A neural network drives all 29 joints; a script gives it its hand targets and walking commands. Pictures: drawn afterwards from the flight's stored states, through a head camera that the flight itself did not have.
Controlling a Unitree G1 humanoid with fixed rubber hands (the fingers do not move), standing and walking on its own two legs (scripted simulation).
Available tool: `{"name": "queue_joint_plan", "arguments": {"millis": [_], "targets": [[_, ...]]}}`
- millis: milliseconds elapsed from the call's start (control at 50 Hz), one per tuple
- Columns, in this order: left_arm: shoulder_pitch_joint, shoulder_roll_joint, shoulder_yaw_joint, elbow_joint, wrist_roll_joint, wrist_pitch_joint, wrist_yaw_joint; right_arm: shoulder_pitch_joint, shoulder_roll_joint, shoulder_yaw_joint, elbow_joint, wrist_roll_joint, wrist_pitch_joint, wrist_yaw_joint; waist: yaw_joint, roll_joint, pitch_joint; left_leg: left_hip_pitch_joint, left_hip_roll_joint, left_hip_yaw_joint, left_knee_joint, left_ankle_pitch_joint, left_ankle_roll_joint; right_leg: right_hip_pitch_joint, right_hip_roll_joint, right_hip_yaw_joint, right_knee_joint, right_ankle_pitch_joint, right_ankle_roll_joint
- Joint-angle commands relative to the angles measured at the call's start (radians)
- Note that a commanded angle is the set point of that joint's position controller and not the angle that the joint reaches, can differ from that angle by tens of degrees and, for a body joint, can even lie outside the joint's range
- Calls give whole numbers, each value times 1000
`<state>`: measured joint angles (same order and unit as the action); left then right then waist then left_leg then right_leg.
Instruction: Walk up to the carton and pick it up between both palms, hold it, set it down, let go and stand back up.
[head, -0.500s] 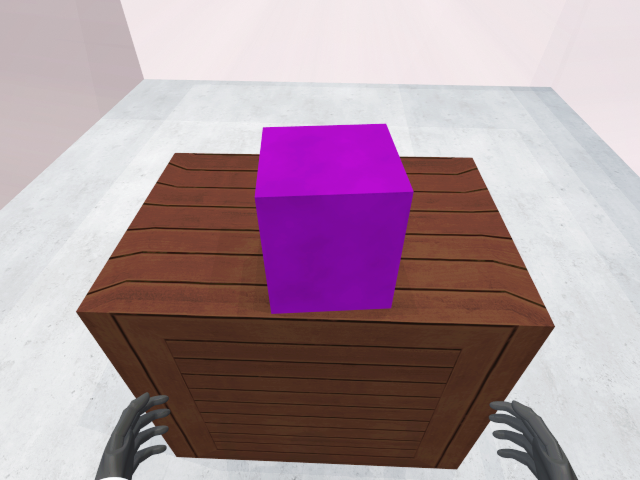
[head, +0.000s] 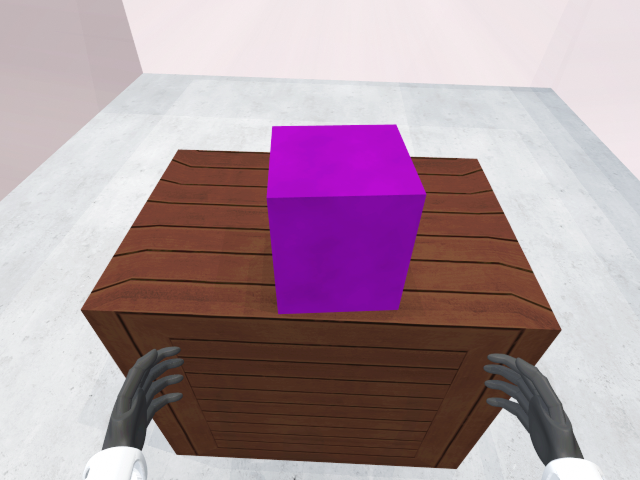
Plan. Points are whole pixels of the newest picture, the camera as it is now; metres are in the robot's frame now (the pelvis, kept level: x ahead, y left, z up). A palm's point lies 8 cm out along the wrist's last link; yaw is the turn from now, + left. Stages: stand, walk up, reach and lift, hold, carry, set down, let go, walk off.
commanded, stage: reach and lift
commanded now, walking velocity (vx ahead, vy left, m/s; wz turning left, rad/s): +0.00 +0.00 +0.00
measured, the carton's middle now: (336, 220) +0.53 -0.03 +0.05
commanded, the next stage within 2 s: none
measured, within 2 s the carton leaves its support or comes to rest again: neither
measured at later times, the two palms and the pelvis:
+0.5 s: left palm (157, 357) +0.26 +0.19 +0.08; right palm (519, 347) +0.27 -0.23 +0.07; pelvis +0.01 +0.00 +0.00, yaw +0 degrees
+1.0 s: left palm (168, 287) +0.32 +0.18 +0.13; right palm (497, 276) +0.35 -0.22 +0.11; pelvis +0.00 +0.00 +0.00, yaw +0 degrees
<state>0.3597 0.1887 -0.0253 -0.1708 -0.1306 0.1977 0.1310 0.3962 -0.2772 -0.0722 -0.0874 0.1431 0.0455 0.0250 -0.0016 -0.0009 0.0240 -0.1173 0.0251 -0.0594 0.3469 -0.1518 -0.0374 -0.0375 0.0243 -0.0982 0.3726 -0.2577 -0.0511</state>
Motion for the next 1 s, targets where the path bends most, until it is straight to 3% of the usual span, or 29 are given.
{"name": "queue_joint_plan", "arguments": {"millis": [0,40,80,100,140,180,300,400,440,500,540,580,660,800,920,940,980], "targets": [[-303,57,-25,-332,-82,34,46,-271,-115,-65,-234,143,25,-8,14,-59,5,134,-10,69,-135,-25,22,-235,-22,149,-145,61,34],[-338,61,-15,-364,-79,52,52,-300,-133,-77,-235,144,37,-9,11,-37,-44,141,-11,72,-125,11,17,-225,-23,156,-137,110,39],[-361,70,-1,-375,-87,65,52,-329,-123,-61,-245,148,49,-19,7,-57,-40,136,-20,80,-120,27,24,-203,-29,165,-132,144,51],[-368,61,0,-376,-82,72,51,-330,-132,-71,-218,147,58,-19,-8,-52,-41,150,-14,74,-118,44,19,-213,-23,155,-124,167,51],[-371,73,17,-405,-83,80,45,-338,-134,-59,-214,156,66,-25,0,-47,-79,161,-18,76,-102,109,15,-175,-26,160,-115,249,55],[-413,78,26,-404,-87,95,43,-370,-149,-63,-167,159,80,-35,-13,-30,-106,164,-19,74,-93,143,10,-171,-22,159,-101,287,57],[-496,62,66,-367,-58,175,25,-518,-173,-54,-119,178,108,-63,-9,-14,-141,193,-20,66,-76,221,3,-131,-16,147,-93,404,67],[-553,51,113,-352,-47,237,14,-642,-205,-33,-142,202,116,-87,3,-51,-179,193,-30,70,-50,313,6,-94,-8,142,-63,557,91],[-600,65,141,-355,-38,263,19,-692,-233,-42,-105,207,125,-93,2,-32,-199,198,-28,64,-51,310,2,-95,-9,139,-61,545,94],[-622,61,159,-329,-38,292,15,-742,-245,-36,-73,206,137,-100,3,-61,-206,197,-29,69,-52,323,4,-79,-1,131,-59,585,103],[-676,78,180,-361,-34,305,27,-784,-250,-33,-54,214,146,-104,5,-39,-254,209,-28,71,-46,336,-2,-63,-2,133,-48,606,107],[-703,62,184,-315,-25,326,25,-826,-258,-25,26,217,162,-105,3,-54,-216,192,-30,69,-53,329,2,-71,-1,131,-50,605,109],[-797,71,183,-308,-37,350,29,-932,-263,-18,79,229,179,-108,-7,-56,-246,174,-30,68,-56,311,0,-62,1,127,-44,621,119],[-1011,95,185,-163,-45,401,33,-1164,-285,-25,185,219,213,-105,-11,-75,-261,102,-27,78,-74,164,25,-78,6,127,-53,475,117],[-1148,114,202,-46,-33,449,48,-1316,-310,-12,243,244,214,-105,4,-71,-350,80,-34,85,-54,165,34,-54,0,127,-37,506,122],[-1173,123,209,9,-26,451,48,-1344,-317,-15,277,235,217,-104,6,-97,-342,59,-30,86,-60,140,40,-49,2,124,-39,490,124],[-1212,136,204,-1,-37,457,47,-1370,-325,0,278,244,219,-106,11,-94,-396,66,-34,85,-47,164,38,-27,1,128,-28,532,127]]}}
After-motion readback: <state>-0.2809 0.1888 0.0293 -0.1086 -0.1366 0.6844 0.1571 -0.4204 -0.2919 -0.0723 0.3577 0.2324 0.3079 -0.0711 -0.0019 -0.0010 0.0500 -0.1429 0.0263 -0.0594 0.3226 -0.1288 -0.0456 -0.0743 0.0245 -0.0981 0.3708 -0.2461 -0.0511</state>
